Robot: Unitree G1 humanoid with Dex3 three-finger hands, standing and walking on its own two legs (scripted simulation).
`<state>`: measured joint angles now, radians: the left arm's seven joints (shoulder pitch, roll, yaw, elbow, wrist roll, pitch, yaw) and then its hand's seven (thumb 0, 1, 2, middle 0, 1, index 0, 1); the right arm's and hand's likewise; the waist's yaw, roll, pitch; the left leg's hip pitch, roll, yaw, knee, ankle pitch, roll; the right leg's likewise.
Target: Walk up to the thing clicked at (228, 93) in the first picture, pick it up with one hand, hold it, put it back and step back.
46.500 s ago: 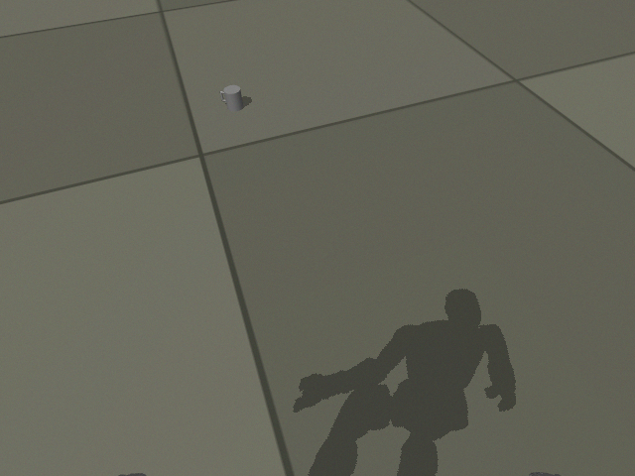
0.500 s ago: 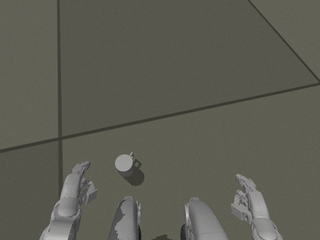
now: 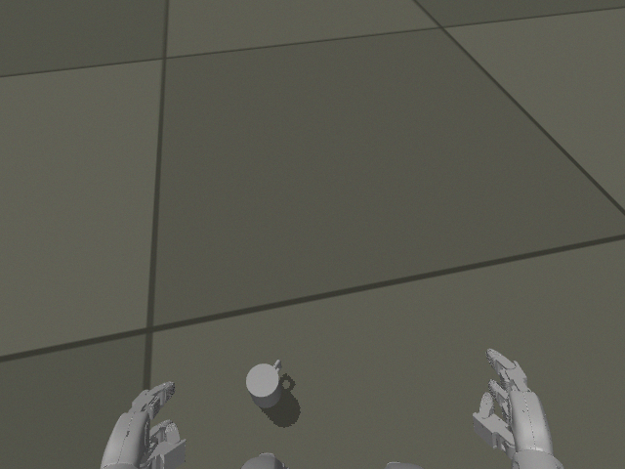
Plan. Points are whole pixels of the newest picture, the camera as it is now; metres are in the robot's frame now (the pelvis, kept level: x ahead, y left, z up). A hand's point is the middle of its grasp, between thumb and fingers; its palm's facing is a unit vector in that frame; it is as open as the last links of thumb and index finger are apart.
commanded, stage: home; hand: left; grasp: from above
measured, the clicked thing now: (268, 381) +0.44 +0.15 -0.66
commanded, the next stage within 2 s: stand in 1.82 s
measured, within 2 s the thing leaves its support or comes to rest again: neither
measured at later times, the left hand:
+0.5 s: hand (188, 454) +0.15 +0.17 -0.05, palm faces +0.04 -0.98 -0.20, open 7.4 cm
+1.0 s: hand (184, 455) +0.15 +0.17 -0.05, palm faces +0.04 -0.98 -0.20, open 7.4 cm
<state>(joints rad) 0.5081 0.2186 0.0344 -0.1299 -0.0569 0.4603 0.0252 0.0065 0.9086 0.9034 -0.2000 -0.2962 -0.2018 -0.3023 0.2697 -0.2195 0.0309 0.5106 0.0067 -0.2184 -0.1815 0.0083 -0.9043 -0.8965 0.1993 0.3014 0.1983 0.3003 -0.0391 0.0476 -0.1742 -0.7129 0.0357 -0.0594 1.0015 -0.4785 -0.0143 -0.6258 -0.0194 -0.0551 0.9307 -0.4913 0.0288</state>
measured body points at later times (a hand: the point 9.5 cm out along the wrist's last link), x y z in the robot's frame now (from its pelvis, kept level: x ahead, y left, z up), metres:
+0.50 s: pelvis -0.01 -0.01 +0.00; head +0.01 +0.00 +0.45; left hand +0.15 +0.22 -0.03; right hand +0.15 -0.25 -0.07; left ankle +0.01 +0.12 -0.68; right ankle -0.02 -0.14 -0.68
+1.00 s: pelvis -0.01 +0.00 +0.00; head +0.01 +0.00 +0.45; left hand +0.15 +0.23 -0.03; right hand +0.15 -0.25 -0.06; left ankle +0.01 +0.12 -0.68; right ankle -0.02 -0.14 -0.68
